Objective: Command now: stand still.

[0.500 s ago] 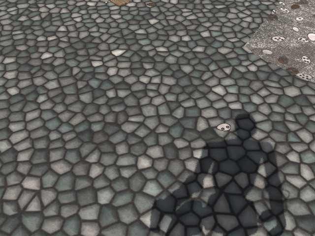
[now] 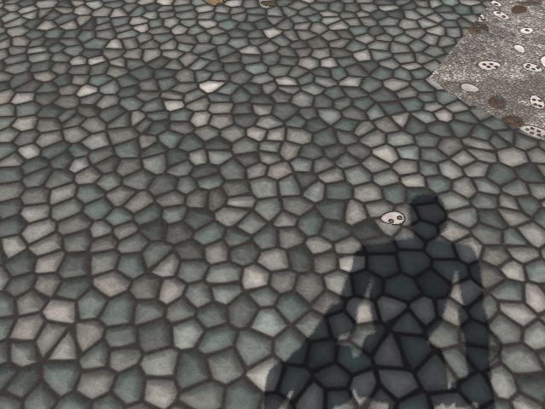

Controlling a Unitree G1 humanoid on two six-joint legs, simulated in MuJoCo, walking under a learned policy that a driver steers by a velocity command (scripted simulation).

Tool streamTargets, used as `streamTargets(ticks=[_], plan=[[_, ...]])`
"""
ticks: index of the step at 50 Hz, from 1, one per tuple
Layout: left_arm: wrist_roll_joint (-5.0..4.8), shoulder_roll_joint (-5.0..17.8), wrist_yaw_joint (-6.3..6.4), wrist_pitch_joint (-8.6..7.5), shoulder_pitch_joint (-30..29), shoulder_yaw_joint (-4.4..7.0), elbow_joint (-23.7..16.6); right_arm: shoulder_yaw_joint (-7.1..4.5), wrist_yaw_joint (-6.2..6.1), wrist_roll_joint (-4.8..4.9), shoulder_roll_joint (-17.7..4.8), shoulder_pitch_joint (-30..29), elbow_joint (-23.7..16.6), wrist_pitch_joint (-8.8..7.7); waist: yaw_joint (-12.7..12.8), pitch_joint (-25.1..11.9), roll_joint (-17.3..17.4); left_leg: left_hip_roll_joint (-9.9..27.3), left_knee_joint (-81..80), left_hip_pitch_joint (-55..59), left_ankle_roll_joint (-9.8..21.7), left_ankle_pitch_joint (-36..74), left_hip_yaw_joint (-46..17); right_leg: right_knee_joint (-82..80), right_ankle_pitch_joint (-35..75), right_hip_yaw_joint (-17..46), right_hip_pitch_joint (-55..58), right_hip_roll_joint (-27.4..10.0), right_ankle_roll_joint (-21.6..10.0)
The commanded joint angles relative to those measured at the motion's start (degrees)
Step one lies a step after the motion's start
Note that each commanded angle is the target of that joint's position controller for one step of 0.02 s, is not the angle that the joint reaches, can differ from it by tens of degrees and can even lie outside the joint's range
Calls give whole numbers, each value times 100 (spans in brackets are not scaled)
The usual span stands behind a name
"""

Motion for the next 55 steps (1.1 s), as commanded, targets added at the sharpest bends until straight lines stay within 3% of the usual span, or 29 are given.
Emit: streamTargets(ticks=[1, 29, 30, 32, 34, 37, 38, 40, 41, 42, 43, 44, 45, 46, 48, 49, 52, 55], plan=[[-2, 558, 18, -33, 295, 84, -81, -77, -16, 1, -556, 300, -76, -29, 5, 108, -22, -69, -320, 189, 90, 697, 110, -571, 912, 86, -460, -146, -74], [-17, 363, 46, -41, 677, 32, 100, -20, -13, 16, -370, 624, -10, -38, 18, 194, -14, -121, -273, 81, 160, 622, 100, -509, 795, 0, -564, -128, -21], [-15, 302, 52, -34, 786, 18, 159, -3, -16, 13, -297, 729, 47, -32, 20, 52, -34, -195, -264, 143, 168, 107, 181, -548, 226, -51, -509, -76, -37], [-84, 493, 91, -8, 792, 88, 125, -37, -42, 72, -349, 728, 32, -22, 43, 291, -175, -432, 52, -205, 285, -1660, 395, -564, -1799, 24, -812, -35, -243], [-126, 623, 93, -67, 858, 140, 36, -37, -27, 79, -315, 571, -99, -116, 117, 773, -350, -402, 326, -829, 425, -2325, 325, -815, -2934, 553, -1147, -396, -524], [-195, 988, 32, -237, 1221, 293, 49, 19, 127, 110, -21, 354, -301, -417, 264, 806, -1147, -375, 1620, -1401, 478, -1188, 464, -1536, -3236, 2192, -730, -1516, -1157], [-196, 973, 20, -266, 1072, 299, -28, 10, 186, 145, -57, 354, -345, -504, 176, 884, -1127, -240, 1758, -1325, 609, -1175, 319, -1661, -3120, 2480, -937, -1719, -1288], [-229, 869, -19, -291, 417, 262, -265, -8, 249, 217, -20, 939, -210, -616, -313, 959, -1004, -233, 530, -261, 852, -1167, 353, -1329, -2563, 1877, -1511, -1420, -1007], [-250, 786, -33, -297, 113, 242, -400, -68, 249, 177, -137, 1471, 6, -633, -528, 895, -644, -296, -82, 617, 832, -811, 252, -726, -1875, 1242, -1910, -969, -741], [-217, 494, -48, -358, -98, 168, -523, -223, 239, 132, -608, 2247, 206, -649, -764, 593, 468, 457, -736, 1517, 1030, -1088, -1066, 990, -868, 230, -2560, -295, -360], [-190, 262, -17, -487, -100, 112, -769, -418, 326, 141, -1424, 2949, 254, -702, -888, 200, 1999, 1769, -1701, 2168, 1775, -1515, -3565, 2792, -1124, -362, -3447, 243, -148], [-247, 428, -41, -598, -120, 145, -783, -266, 338, 14, -985, 2574, 152, -768, -592, 310, 1279, 2073, -1847, 1975, 1939, -1541, -4231, 3964, -1303, 246, -3848, -26, -257], [-293, 438, -109, -667, -38, 147, -751, -188, 340, 23, -692, 2068, -26, -805, -349, 623, 753, 1940, -1739, 1812, 1788, -1131, -3538, 4463, -844, 348, -4132, -296, -394], [-258, 435, -152, -717, 0, 158, -690, -143, 372, 43, -584, 1749, -155, -802, -247, 570, 476, 1629, -1745, 1759, 1595, -726, -2780, 4459, -328, 282, -4122, -494, -476], [-161, 681, -202, -750, -268, 295, -753, -38, 388, 27, -328, 1663, -196, -706, -200, 529, 357, 1175, -1832, 1776, 1267, 594, -1629, 3944, 326, 42, -4017, -741, -486], [-163, 587, -250, -729, -327, 296, -774, -14, 365, 8, -285, 1805, -166, -654, -216, 463, 539, 1054, -1829, 1733, 1213, 1160, -1277, 3696, 441, -86, -3839, -762, -429], [-150, 244, -322, -631, -919, 208, -992, -8, 243, -31, -441, 1917, -237, -555, -264, 507, 429, 881, -1954, 1459, 1238, 1694, -717, 2707, 858, -383, -3683, -685, -197], [-152, 164, -357, -622, -1791, 113, -1345, -54, 161, -28, -739, 1854, -367, -535, -386, 666, 486, 787, -2203, 804, 1262, 1515, -412, 1295, 1488, -617, -2948, -430, -78]])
